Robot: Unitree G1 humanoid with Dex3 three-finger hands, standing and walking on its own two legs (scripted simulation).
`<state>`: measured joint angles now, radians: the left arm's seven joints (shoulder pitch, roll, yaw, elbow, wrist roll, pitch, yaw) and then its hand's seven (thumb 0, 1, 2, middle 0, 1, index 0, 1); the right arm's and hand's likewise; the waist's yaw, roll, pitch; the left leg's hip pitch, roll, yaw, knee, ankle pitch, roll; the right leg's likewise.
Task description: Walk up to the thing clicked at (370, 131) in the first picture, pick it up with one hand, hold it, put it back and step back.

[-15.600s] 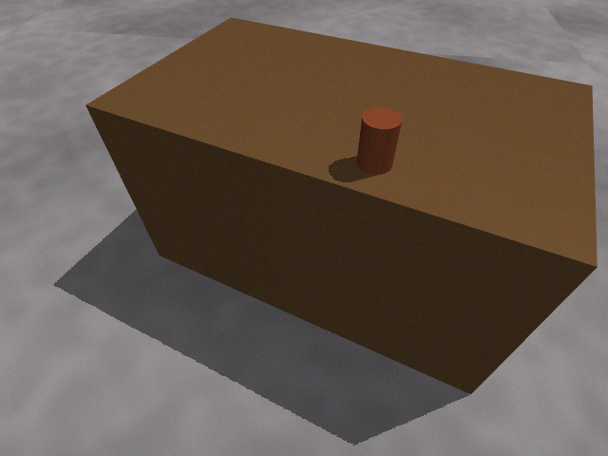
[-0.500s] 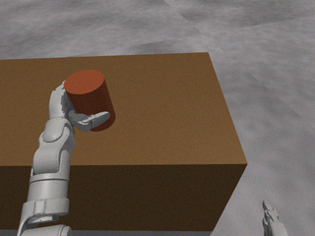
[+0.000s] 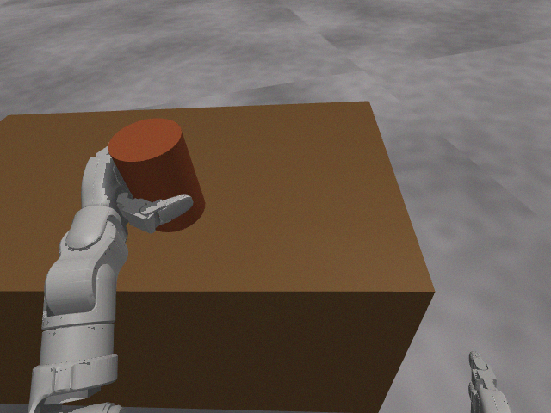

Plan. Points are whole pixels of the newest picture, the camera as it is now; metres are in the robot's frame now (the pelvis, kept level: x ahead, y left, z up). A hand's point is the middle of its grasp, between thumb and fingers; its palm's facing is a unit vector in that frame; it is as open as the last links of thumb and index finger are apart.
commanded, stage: hold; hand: left
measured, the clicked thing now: (162, 177) +0.36 +0.16 +0.22
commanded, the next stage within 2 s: none
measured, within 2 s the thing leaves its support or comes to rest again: neither
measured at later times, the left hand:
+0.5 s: hand (147, 168) +0.35 +0.18 +0.24, palm faces +0.13 -0.99 +0.01, open 11.5 cm
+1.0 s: hand (146, 174) +0.34 +0.17 +0.24, palm faces +0.12 -0.99 +0.01, open 11.5 cm
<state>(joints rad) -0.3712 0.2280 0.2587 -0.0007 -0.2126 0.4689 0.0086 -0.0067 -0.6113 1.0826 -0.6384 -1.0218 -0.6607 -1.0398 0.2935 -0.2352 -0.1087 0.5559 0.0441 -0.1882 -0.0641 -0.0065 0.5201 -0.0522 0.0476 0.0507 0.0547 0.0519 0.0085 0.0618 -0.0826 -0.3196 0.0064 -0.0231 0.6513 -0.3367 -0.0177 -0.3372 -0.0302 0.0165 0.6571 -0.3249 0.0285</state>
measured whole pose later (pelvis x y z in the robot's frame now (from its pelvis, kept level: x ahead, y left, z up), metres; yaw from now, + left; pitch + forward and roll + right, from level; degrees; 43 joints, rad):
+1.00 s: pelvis +0.00 +0.00 +0.00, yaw +0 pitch -1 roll +0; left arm -0.36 0.23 0.28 -0.15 -0.24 0.64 -0.02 -0.01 -0.61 1.07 -0.65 -1.00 -0.68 -1.01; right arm 0.28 -0.23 -0.12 0.61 0.05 -0.23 -0.05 -0.01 0.51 -0.06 0.05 0.05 0.05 0.05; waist 0.02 0.07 -0.09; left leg -0.28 0.00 -0.03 0.62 -0.32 -0.01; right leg -0.29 -0.04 0.01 0.61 -0.31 0.03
